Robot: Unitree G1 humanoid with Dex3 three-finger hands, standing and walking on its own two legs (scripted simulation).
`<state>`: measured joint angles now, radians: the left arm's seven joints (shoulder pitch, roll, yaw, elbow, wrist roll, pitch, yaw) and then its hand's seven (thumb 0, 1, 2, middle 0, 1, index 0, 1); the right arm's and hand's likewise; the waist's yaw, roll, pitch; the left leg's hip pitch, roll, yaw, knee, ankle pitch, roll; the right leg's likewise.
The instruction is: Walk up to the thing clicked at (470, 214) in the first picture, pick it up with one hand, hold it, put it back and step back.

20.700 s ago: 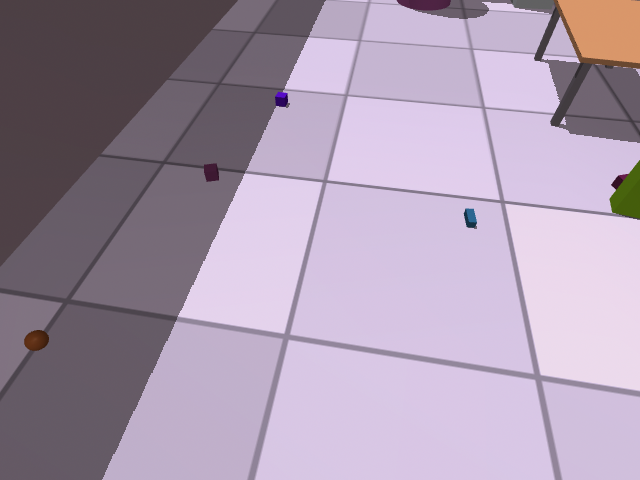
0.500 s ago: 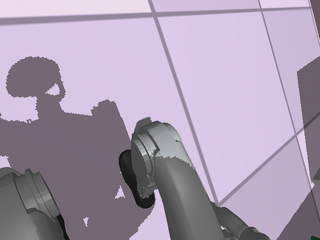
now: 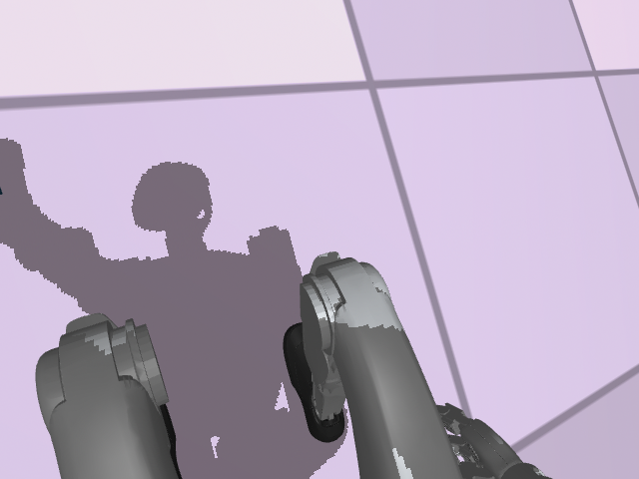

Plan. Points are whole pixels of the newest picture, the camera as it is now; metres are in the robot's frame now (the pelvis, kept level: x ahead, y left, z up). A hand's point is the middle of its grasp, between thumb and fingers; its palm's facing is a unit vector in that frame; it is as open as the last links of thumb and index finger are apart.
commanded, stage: settle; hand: left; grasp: from above
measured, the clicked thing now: out of the picture +0.48 +0.33 -0.23
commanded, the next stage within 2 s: lift in 0.32 s
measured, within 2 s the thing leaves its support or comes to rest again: neither
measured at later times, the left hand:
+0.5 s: hand out of the picture +0.46 +0.32 -0.13, palm faces -0.43 -0.09 -0.90, open 6.4 cm
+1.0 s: hand out of the picture +0.40 +0.33 -0.02, palm faces -0.44 -0.11 -0.89, open 6.5 cm
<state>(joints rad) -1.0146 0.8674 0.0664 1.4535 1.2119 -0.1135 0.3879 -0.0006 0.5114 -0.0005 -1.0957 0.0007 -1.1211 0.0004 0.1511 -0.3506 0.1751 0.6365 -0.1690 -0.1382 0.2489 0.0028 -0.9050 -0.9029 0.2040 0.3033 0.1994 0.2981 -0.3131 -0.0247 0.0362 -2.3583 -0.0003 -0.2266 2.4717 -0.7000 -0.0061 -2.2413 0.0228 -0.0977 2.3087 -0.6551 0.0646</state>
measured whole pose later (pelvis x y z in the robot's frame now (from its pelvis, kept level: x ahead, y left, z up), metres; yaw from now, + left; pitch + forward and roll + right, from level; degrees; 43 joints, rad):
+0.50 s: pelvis -0.01 -0.01 +0.02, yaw +4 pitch +34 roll -10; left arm -1.01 0.78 0.06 1.33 1.21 -0.14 0.25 0.00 0.51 0.00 -1.09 -0.01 -1.12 0.00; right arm 0.19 -0.32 0.10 0.64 -0.12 -0.02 0.16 0.00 -0.91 -0.90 0.20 0.30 0.20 0.30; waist -0.27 0.02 -0.02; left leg -2.33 -0.01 -0.17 2.37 -0.66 -0.02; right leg -2.23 0.00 -0.05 2.26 -0.64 0.06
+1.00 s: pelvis -0.01 -0.01 +0.09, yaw +7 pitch +35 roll -7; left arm -0.76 0.64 0.00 0.99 1.07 -0.10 0.09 0.00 0.54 0.01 -1.00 -0.16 -1.04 -0.11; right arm 0.19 -0.29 0.00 0.64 -0.03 0.06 0.09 0.01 -0.91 -0.90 0.21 0.30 0.20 0.30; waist -0.15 0.07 -0.15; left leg -2.12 0.00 -0.11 2.14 -0.65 0.00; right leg -2.05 -0.02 -0.02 2.07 -0.63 0.06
